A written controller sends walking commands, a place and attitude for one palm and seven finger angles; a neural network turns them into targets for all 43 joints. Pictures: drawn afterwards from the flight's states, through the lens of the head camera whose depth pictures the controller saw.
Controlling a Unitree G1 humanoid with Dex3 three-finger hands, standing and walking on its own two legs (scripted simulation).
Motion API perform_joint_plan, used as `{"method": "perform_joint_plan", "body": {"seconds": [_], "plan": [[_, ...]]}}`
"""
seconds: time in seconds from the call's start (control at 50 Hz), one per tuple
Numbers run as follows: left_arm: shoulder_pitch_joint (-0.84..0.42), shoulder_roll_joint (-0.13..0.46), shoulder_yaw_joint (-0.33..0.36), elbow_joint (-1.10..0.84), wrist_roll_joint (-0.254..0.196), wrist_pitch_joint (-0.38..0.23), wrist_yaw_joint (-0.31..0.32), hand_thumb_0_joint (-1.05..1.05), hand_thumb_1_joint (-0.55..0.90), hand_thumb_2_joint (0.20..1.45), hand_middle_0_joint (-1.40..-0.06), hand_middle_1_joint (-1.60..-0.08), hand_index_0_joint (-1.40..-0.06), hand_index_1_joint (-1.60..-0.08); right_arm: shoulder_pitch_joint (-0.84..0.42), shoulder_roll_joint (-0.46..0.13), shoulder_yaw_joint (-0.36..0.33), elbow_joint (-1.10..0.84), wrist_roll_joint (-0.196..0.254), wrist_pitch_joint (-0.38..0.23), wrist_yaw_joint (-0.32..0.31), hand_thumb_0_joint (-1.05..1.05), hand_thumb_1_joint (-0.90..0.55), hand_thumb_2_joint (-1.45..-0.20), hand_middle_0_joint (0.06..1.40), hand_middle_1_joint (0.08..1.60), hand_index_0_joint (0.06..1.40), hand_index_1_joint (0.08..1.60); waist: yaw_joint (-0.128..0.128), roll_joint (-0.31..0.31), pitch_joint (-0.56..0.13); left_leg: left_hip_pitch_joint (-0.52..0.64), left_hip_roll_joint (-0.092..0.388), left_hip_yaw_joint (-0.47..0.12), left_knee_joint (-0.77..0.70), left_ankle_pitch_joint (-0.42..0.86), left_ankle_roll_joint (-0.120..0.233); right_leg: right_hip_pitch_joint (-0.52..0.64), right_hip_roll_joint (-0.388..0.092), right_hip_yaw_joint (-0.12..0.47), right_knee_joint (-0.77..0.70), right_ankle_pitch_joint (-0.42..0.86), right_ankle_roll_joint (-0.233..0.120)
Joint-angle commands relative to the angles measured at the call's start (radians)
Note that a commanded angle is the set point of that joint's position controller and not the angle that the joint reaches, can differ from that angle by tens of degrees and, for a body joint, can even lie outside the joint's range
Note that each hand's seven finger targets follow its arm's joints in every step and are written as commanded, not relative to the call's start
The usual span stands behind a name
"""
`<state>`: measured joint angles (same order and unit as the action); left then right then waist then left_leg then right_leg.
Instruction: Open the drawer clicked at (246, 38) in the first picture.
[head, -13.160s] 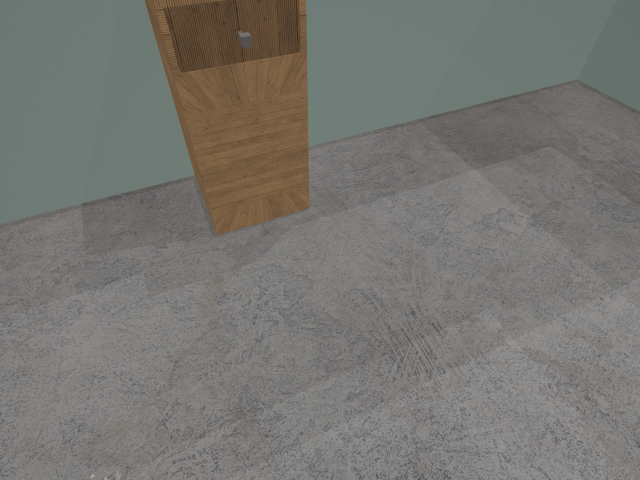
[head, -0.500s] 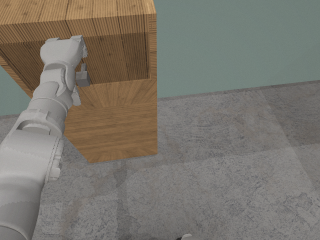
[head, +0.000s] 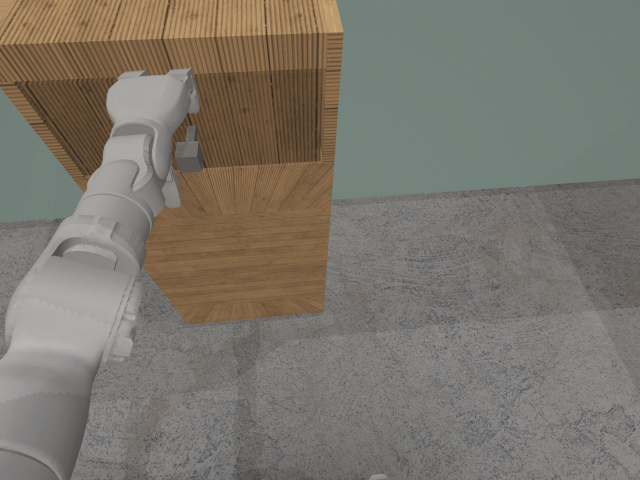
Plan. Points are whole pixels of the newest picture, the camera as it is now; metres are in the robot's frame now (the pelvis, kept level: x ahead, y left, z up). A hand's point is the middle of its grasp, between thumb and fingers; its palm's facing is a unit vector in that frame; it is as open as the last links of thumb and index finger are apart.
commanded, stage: move the hooked fingers above the handle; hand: left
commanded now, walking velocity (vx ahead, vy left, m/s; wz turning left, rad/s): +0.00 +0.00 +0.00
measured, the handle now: (190, 147) +0.57 +0.14 +0.05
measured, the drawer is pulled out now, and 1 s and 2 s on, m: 0.00 0.00 0.00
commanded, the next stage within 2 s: lower the fingers behind the handle in 0.92 s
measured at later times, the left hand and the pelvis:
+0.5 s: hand (174, 137) +0.53 +0.14 +0.10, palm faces -0.05 -0.01 -1.00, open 13.6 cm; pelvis +0.00 -0.01 +0.00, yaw +1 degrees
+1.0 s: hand (179, 136) +0.53 +0.13 +0.10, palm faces -0.05 -0.01 -1.00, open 13.5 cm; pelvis +0.00 -0.01 +0.00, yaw +1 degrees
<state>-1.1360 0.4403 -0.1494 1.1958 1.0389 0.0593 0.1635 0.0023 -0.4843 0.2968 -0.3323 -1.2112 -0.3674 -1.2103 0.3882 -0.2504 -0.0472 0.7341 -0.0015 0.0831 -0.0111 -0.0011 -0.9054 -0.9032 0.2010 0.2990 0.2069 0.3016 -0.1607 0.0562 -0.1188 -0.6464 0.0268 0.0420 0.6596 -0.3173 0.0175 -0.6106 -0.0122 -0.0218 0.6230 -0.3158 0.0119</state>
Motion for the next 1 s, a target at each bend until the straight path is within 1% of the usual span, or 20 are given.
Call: {"method": "perform_joint_plan", "body": {"seconds": [0.0,0.04,0.1,0.14,0.18,0.28,0.32,0.36,0.4,0.42,0.46,0.5,0.56,0.6,0.62,0.64,0.74,0.82,0.86,0.98], "plan": [[-0.603,0.146,0.017,-0.214,0.007,-0.027,0.054,0.000,-0.500,0.300,-0.300,-1.200,-0.300,-1.200,0.153,-0.169,-0.058,-0.032,-0.004,-0.010,-0.013,0.000,-0.900,-0.900,0.200,0.300,0.200,0.300,-0.070,-0.004,-0.378,0.352,-0.026,-0.045,-0.031,0.382,0.024,0.063,0.069,-0.013,-0.062,0.289,-0.032],[-0.638,0.149,0.015,-0.250,0.006,-0.038,0.057,0.000,-0.500,0.300,-0.300,-1.200,-0.300,-1.200,0.156,-0.169,-0.059,-0.034,-0.005,-0.014,-0.015,0.000,-0.900,-0.900,0.200,0.300,0.200,0.300,-0.065,0.018,-0.432,0.372,-0.027,-0.047,-0.029,0.399,0.023,0.077,0.067,-0.007,-0.055,0.302,-0.032],[-0.651,0.093,-0.025,-0.230,0.005,-0.030,0.060,0.000,-0.500,0.300,-0.300,-1.200,-0.300,-1.200,0.159,-0.166,-0.062,-0.024,-0.006,-0.018,-0.010,0.000,-0.900,-0.900,0.200,0.300,0.200,0.300,-0.084,0.029,-0.399,0.388,-0.025,-0.049,-0.023,0.397,0.022,0.035,0.070,-0.012,-0.060,0.284,-0.032],[-0.639,0.149,0.021,-0.227,-0.001,-0.033,0.061,0.000,-0.500,0.300,-0.300,-1.200,-0.300,-1.200,0.163,-0.172,-0.062,-0.023,-0.008,-0.019,-0.013,0.000,-0.900,-0.900,0.200,0.300,0.200,0.300,-0.077,0.000,-0.435,0.371,-0.030,-0.045,-0.023,0.391,0.027,0.080,0.067,-0.003,-0.062,0.309,-0.029],[-0.649,0.103,-0.020,-0.225,-0.001,-0.030,0.057,0.000,-0.500,0.300,-0.300,-1.200,-0.300,-1.200,0.157,-0.167,-0.060,-0.024,-0.006,-0.019,-0.013,0.000,-0.900,-0.900,0.200,0.300,0.200,0.300,-0.086,0.013,-0.413,0.368,-0.032,-0.042,-0.026,0.380,0.026,0.066,0.066,-0.006,-0.063,0.301,-0.030],[-0.651,0.102,-0.020,-0.246,-0.002,-0.036,0.055,0.000,-0.500,0.300,-0.300,-1.200,-0.300,-1.200,0.157,-0.167,-0.063,-0.019,-0.007,-0.020,-0.011,0.000,-0.900,-0.900,0.200,0.300,0.200,0.300,-0.077,0.033,-0.437,0.381,-0.033,-0.045,-0.022,0.401,0.023,0.076,0.067,-0.004,-0.060,0.316,-0.031],[-0.657,0.067,-0.042,-0.234,-0.012,-0.038,0.053,0.000,-0.500,0.300,-0.300,-1.200,-0.300,-1.200,0.159,-0.167,-0.064,-0.014,-0.007,-0.024,-0.010,0.000,-0.900,-0.900,0.200,0.300,0.200,0.300,-0.090,0.003,-0.414,0.376,-0.033,-0.044,-0.024,0.399,0.027,0.078,0.066,-0.006,-0.072,0.320,-0.030],[-0.644,0.151,0.023,-0.237,-0.005,-0.038,0.061,0.000,-0.500,0.300,-0.300,-1.200,-0.300,-1.200,0.158,-0.174,-0.063,-0.014,-0.007,-0.021,-0.013,0.000,-0.900,-0.900,0.200,0.300,0.200,0.300,-0.071,0.025,-0.440,0.364,-0.035,-0.043,-0.028,0.384,0.025,0.096,0.065,-0.001,-0.060,0.319,-0.032],[-0.652,0.064,-0.045,-0.247,-0.005,-0.036,0.060,0.000,-0.500,0.300,-0.300,-1.200,-0.300,-1.200,0.155,-0.163,-0.065,-0.017,-0.007,-0.025,-0.009,0.000,-0.900,-0.900,0.200,0.300,0.200,0.300,-0.082,0.037,-0.422,0.381,-0.035,-0.043,-0.025,0.400,0.024,0.073,0.067,-0.006,-0.065,0.319,-0.032],[-0.660,0.060,-0.046,-0.243,-0.007,-0.038,0.060,0.000,-0.500,0.300,-0.300,-1.200,-0.300,-1.200,0.156,-0.165,-0.066,-0.014,-0.006,-0.026,-0.009,0.000,-0.900,-0.900,0.200,0.300,0.200,0.300,-0.089,0.004,-0.424,0.385,-0.032,-0.046,-0.022,0.412,0.026,0.079,0.066,-0.007,-0.068,0.325,-0.030],[-0.657,0.114,-0.006,-0.242,-0.002,-0.034,0.069,0.000,-0.500,0.300,-0.300,-1.200,-0.300,-1.200,0.155,-0.170,-0.064,-0.012,-0.006,-0.023,-0.010,0.000,-0.900,-0.900,0.200,0.300,0.200,0.300,-0.075,0.041,-0.423,0.374,-0.034,-0.043,-0.028,0.393,0.022,0.076,0.067,-0.005,-0.062,0.315,-0.033],[-0.654,0.065,-0.039,-0.229,-0.006,-0.026,0.070,0.000,-0.500,0.300,-0.300,-1.200,-0.300,-1.200,0.154,-0.165,-0.064,-0.012,-0.007,-0.025,-0.007,0.000,-0.900,-0.900,0.200,0.300,0.200,0.300,-0.084,0.019,-0.411,0.374,-0.034,-0.044,-0.028,0.394,0.024,0.074,0.068,-0.008,-0.065,0.316,-0.032],[-0.653,0.120,0.002,-0.226,-0.006,-0.021,0.074,0.000,-0.500,0.300,-0.300,-1.200,-0.300,-1.200,0.151,-0.170,-0.062,-0.012,-0.005,-0.024,-0.010,0.000,-0.900,-0.900,0.200,0.300,0.200,0.300,-0.076,0.012,-0.424,0.353,-0.039,-0.037,-0.031,0.373,0.027,0.102,0.065,-0.001,-0.068,0.321,-0.029],[-0.662,0.089,-0.027,-0.215,0.000,-0.013,0.073,0.000,-0.500,0.300,-0.300,-1.200,-0.300,-1.200,0.150,-0.167,-0.061,-0.012,-0.005,-0.025,-0.011,0.000,-0.900,-0.900,0.200,0.300,0.200,0.300,-0.087,0.011,-0.415,0.347,-0.039,-0.036,-0.034,0.359,0.027,0.093,0.064,-0.002,-0.069,0.311,-0.028],[-0.668,0.095,-0.019,-0.211,-0.005,-0.016,0.072,0.000,-0.500,0.300,-0.300,-1.200,-0.300,-1.200,0.152,-0.169,-0.061,-0.012,-0.004,-0.027,-0.012,0.000,-0.900,-0.900,0.200,0.300,0.200,0.300,-0.091,-0.024,-0.411,0.341,-0.039,-0.037,-0.032,0.363,0.031,0.104,0.063,0.000,-0.074,0.318,-0.027],[-0.662,0.121,-0.003,-0.196,-0.001,-0.012,0.075,0.000,-0.500,0.300,-0.300,-1.200,-0.300,-1.200,0.152,-0.171,-0.060,-0.009,-0.002,-0.026,-0.014,0.000,-0.900,-0.900,0.200,0.300,0.200,0.300,-0.088,-0.014,-0.406,0.331,-0.038,-0.036,-0.035,0.349,0.030,0.097,0.063,0.001,-0.070,0.311,-0.026],[-0.682,0.107,-0.012,-0.237,0.004,-0.018,0.073,0.000,-0.500,0.300,-0.300,-1.200,-0.300,-1.200,0.155,-0.167,-0.064,-0.013,-0.006,-0.030,-0.013,0.000,-0.900,-0.900,0.200,0.300,0.200,0.300,-0.083,0.025,-0.457,0.374,-0.036,-0.042,-0.025,0.394,0.025,0.092,0.064,0.000,-0.059,0.328,-0.029],[-0.661,0.076,-0.034,-0.207,-0.005,-0.013,0.067,0.000,-0.500,0.300,-0.300,-1.200,-0.300,-1.200,0.147,-0.170,-0.060,-0.015,-0.004,-0.030,-0.015,0.000,-0.900,-0.900,0.200,0.300,0.200,0.300,-0.092,-0.006,-0.405,0.351,-0.038,-0.039,-0.032,0.370,0.028,0.083,0.064,-0.003,-0.070,0.311,-0.027],[-0.661,0.103,-0.009,-0.213,0.001,-0.014,0.070,0.000,-0.500,0.300,-0.300,-1.200,-0.300,-1.200,0.151,-0.169,-0.063,-0.014,-0.005,-0.030,-0.015,0.000,-0.900,-0.900,0.200,0.300,0.200,0.300,-0.085,0.007,-0.430,0.364,-0.036,-0.041,-0.029,0.376,0.027,0.082,0.064,-0.003,-0.064,0.313,-0.027],[-0.648,0.090,-0.019,-0.238,-0.002,-0.022,0.071,0.000,-0.500,0.300,-0.300,-1.200,-0.300,-1.200,0.148,-0.164,-0.063,-0.018,-0.007,-0.031,-0.013,0.000,-0.900,-0.900,0.200,0.300,0.200,0.300,-0.077,0.014,-0.442,0.369,-0.039,-0.038,-0.027,0.387,0.026,0.100,0.065,-0.002,-0.063,0.328,-0.028]]}}
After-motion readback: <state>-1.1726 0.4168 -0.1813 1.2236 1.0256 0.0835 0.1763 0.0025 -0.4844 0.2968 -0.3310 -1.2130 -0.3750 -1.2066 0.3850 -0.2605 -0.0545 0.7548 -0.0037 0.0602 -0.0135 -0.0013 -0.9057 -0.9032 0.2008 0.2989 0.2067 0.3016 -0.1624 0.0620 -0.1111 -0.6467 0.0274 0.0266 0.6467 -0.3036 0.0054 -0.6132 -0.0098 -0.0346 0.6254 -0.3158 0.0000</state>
